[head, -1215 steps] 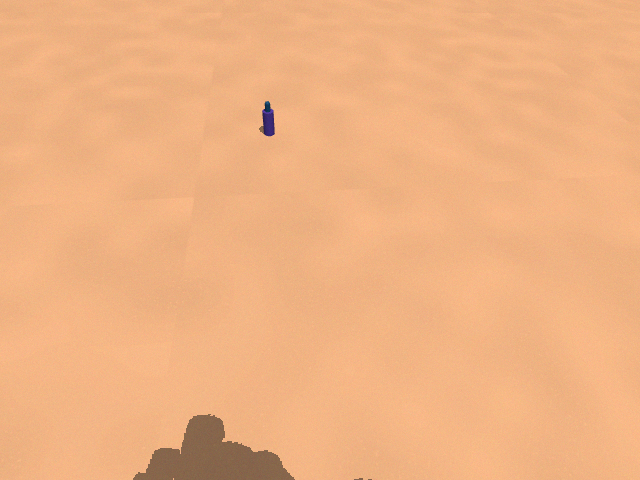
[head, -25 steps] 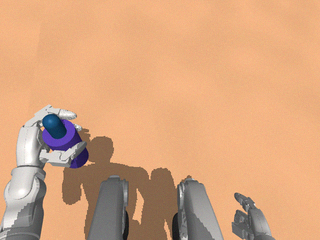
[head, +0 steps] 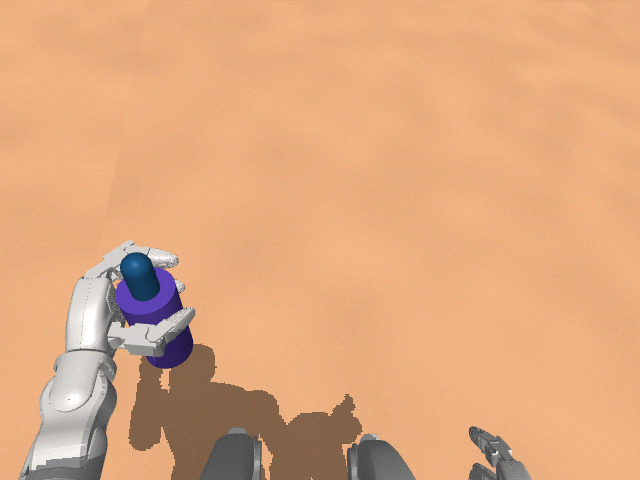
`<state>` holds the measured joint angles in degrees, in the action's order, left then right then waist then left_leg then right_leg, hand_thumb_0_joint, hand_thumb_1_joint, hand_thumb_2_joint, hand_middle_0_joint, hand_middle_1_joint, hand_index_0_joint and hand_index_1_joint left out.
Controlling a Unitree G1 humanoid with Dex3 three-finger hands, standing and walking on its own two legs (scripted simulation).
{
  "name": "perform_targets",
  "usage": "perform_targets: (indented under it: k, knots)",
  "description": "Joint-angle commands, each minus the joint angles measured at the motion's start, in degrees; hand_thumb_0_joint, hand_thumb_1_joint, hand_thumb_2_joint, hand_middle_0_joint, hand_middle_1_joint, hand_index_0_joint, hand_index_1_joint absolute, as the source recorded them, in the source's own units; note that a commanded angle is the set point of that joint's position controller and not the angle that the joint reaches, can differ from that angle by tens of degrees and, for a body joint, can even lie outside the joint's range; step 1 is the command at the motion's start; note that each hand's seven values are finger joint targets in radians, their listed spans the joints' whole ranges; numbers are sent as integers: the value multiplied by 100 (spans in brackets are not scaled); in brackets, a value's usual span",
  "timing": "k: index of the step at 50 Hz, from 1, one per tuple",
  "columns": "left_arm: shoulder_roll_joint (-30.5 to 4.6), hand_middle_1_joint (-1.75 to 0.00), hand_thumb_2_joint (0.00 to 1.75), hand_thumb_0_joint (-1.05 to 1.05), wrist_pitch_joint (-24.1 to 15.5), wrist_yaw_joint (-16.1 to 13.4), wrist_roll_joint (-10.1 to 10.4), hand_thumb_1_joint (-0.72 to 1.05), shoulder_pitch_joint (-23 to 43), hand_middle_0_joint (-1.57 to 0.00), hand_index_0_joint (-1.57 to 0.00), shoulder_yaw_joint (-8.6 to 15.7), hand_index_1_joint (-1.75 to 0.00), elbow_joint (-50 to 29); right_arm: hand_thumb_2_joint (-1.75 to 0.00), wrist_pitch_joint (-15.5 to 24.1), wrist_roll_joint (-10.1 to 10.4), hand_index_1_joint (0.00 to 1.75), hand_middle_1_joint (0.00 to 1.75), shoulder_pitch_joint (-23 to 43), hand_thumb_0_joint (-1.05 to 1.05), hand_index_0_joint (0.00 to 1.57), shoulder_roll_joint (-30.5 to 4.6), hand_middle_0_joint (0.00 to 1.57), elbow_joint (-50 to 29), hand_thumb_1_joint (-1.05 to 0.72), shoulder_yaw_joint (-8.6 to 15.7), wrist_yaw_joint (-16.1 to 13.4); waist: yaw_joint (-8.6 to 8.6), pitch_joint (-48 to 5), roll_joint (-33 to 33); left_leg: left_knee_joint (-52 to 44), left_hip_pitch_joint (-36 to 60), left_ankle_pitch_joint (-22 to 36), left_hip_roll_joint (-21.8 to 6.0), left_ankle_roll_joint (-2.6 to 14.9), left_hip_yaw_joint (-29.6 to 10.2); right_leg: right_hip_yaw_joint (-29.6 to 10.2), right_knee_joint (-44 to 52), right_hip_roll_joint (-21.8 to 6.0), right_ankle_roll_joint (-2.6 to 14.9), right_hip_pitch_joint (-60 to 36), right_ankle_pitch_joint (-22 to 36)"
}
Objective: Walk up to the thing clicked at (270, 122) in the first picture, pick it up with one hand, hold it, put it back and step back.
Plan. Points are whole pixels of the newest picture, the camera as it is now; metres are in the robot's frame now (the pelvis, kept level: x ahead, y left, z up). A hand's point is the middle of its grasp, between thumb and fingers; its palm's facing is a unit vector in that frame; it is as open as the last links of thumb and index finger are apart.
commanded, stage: lift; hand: left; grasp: from the side
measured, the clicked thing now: (154, 309) +0.34 +0.19 +0.01
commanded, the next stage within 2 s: hold in 0.94 s
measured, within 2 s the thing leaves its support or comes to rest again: neither
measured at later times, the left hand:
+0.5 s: hand (158, 277) +0.34 +0.17 +0.08, palm faces +0.08 -0.99 -0.06, open 8.7 cm
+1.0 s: hand (164, 258) +0.35 +0.16 +0.10, palm faces +0.08 -1.00 -0.04, open 8.7 cm
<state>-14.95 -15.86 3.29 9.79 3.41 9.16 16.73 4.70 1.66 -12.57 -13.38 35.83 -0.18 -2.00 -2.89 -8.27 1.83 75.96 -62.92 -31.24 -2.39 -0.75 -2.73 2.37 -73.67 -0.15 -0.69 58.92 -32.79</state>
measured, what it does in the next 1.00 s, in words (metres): rises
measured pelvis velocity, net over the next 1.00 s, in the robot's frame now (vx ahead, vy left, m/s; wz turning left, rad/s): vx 0.03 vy -0.01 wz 0.01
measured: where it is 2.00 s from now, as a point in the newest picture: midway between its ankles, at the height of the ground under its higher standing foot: outside the picture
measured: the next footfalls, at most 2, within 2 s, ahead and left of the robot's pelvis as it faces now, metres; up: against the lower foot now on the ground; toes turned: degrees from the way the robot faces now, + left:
none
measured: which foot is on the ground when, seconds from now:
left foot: down 0.00-1.00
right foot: down 0.00-1.00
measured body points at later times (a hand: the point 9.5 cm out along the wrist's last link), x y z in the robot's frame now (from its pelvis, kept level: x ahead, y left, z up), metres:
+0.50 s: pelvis +0.01 -0.01 +0.05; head +0.08 +0.00 +0.50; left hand +0.33 +0.22 +0.09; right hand +0.14 -0.25 -0.06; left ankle +0.05 +0.12 -0.62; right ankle +0.03 -0.13 -0.62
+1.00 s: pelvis +0.03 -0.01 +0.07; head +0.08 -0.01 +0.52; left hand +0.34 +0.21 +0.11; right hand +0.16 -0.25 -0.04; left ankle +0.05 +0.12 -0.62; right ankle +0.03 -0.13 -0.62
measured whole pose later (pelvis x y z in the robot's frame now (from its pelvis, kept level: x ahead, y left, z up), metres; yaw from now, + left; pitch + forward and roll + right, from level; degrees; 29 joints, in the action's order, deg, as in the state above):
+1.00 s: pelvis +0.03 -0.01 +0.07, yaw +0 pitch +9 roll -1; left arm -11.4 -18.9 2.7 9.2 5.0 6.8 24.1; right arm 2.0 -0.1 -13.7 -12.9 37.9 -0.7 -2.1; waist -2.1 -3.1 1.1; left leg 53.9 -37.3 -25.2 -2.4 -1.2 -1.2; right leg 1.5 -52.4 -0.2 -0.3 34.2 -26.7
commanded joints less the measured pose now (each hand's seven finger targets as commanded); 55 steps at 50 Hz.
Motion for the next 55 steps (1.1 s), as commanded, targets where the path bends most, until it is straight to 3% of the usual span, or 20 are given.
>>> perform_targets:
  k: [1,3,4,6,15,16,19,26,28,29,32,36,37,38,39,41,45,47,49,55]
  knots:
    - [-942,-132,115,0,-781,-41,170,24,1829,-121,-124,460,-131,-1867,-89,198,-10,30,30,-72,0,20,-748,20,-575,-90,285,-64,83,-2062,526,-1487,2286,1434,141,68,-65,43,1273,142,207,-1014,1644]
    - [-809,-133,117,0,-806,-36,190,23,1821,-122,-125,391,-132,-1663,-89,197,-21,30,30,-55,0,20,-748,20,-552,-90,266,-45,53,-1824,433,-1692,2305,1120,135,77,-90,72,1412,155,198,-1030,1391]
    - [-911,-133,117,0,-835,-74,180,24,1931,-122,-124,515,-132,-1667,-89,200,-32,30,30,-88,0,20,-742,20,-530,-90,267,-44,78,-1895,437,-1720,2363,1158,135,72,-87,69,1454,151,195,-1115,1420]
    - [-859,-132,116,0,-889,-64,151,26,1963,-121,-123,341,-131,-1803,-90,179,-51,30,30,-117,0,20,-748,20,-555,-91,271,-61,49,-2103,466,-1759,2598,1446,147,65,-36,51,1565,142,188,-1377,1697]
    - [-713,-134,120,0,-872,-43,182,28,1973,-121,-123,243,-133,-1496,-90,130,-66,30,30,-138,0,20,-712,20,-485,-90,205,-94,34,-1722,236,-2207,2912,1477,155,71,13,34,2053,151,170,-1891,1771]
    - [-837,-135,120,0,-926,-46,211,27,2309,-121,-124,320,-133,-1777,-89,148,-62,30,30,-111,0,20,-718,20,-463,-90,223,-100,51,-1741,367,-2227,2944,1436,171,76,47,-2,2104,136,170,-1888,1773]
    - [-640,-132,118,0,-885,-31,192,22,1963,-119,-121,208,-131,-1305,-90,129,-72,30,30,-77,0,20,-681,20,-471,-90,186,-104,23,-1519,118,-2348,2935,1398,171,98,70,-5,2274,142,141,-2091,1757]
    - [-785,-133,119,0,-964,-70,159,26,2143,-118,-121,334,-132,-1428,-90,60,-103,30,30,-155,0,20,-660,20,-424,-90,193,-121,110,-1640,201,-2524,3227,1772,194,96,143,-55,2478,106,130,-2579,2157]
    - [-577,-132,119,0,-962,-23,183,25,2081,-117,-120,185,-131,-1267,-89,47,-117,30,30,-93,0,20,-650,20,-472,-90,184,-109,35,-1593,153,-2554,3269,1820,193,108,144,-66,2518,117,123,-2600,2241]
    - [-799,-132,118,0,-1020,-49,173,26,2394,-117,-120,304,-130,-1654,-90,41,-123,30,30,-141,0,20,-661,20,-428,-90,196,-117,71,-1706,287,-2560,3381,1949,194,105,166,-85,2537,103,121,-2712,2376]
    - [-485,-132,118,0,-947,-37,150,25,2031,-118,-120,127,-130,-1123,-90,7,-132,30,30,-91,0,20,-629,20,-435,-90,168,-122,23,-1416,93,-2621,3349,1979,205,120,171,-91,2631,102,103,-2754,2430]
    - [-739,-130,117,0,-1040,-82,114,26,2337,-116,-118,276,-129,-1439,-89,-8,-137,30,30,-76,0,20,-665,20,-418,-90,215,-113,90,-1509,286,-2754,3562,1956,200,90,173,-86,2692,101,124,-2831,2354]
    - [-508,-131,117,0,-982,-68,115,25,1974,-117,-119,169,-130,-1017,-90,-10,-138,30,30,-49,0,20,-636,20,-445,-90,189,-112,75,-1347,53,-2761,3473,1920,205,106,172,-82,2759,105,101,-2875,2334]
    - [-616,-130,117,0,-1046,-90,167,27,2284,-117,-119,261,-129,-1402,-90,0,-137,30,30,-64,0,20,-646,20,-439,-90,202,-105,105,-1479,96,-2775,3496,1948,206,105,188,-102,2769,97,96,-3011,2395]
    - [-406,-132,118,0,-1015,-61,162,26,1931,-118,-120,178,-131,-874,-90,0,-136,30,30,-9,0,20,-649,20,-468,-90,200,-92,71,-1331,23,-2790,3497,1953,212,105,188,-102,2771,106,96,-2958,2398]
    - [-760,-131,118,0,-1114,-63,142,26,2547,-117,-118,272,-130,-1643,-90,-21,-140,30,30,-80,0,20,-679,20,-431,-90,218,-102,105,-1633,286,-2793,3728,2231,206,99,202,-108,2762,95,106,-3066,2631]
    - [-318,-131,117,0,-998,-31,192,24,1879,-118,-120,93,-130,-957,-90,-39,-149,30,30,-52,0,20,-629,20,-459,-90,193,-90,50,-1454,-53,-2797,3696,2361,198,144,197,-107,2853,115,74,-3134,2813]
    - [-617,-131,118,0,-1052,-77,157,22,2316,-117,-119,245,-131,-1350,-90,-56,-147,30,30,-75,0,20,-686,20,-441,-90,229,-92,90,-1550,160,-2846,3839,2443,195,131,211,-108,2860,107,87,-3179,2841]
    - [-445,-132,117,0,-1030,-71,125,23,2087,-118,-120,100,-131,-1076,-90,-72,-159,30,30,-59,0,20,-673,20,-457,-90,210,-81,31,-1365,63,-2870,3839,2433,200,132,215,-108,2895,110,81,-3150,2827]
    - [-549,-131,111,0,-1078,-115,62,18,2136,-121,-123,156,-130,-1187,-90,-99,-158,30,30,-27,0,20,-683,20,-460,-92,241,-46,103,-1384,259,-3062,4055,2371,178,77,180,-67,2936,132,129,-3162,2613]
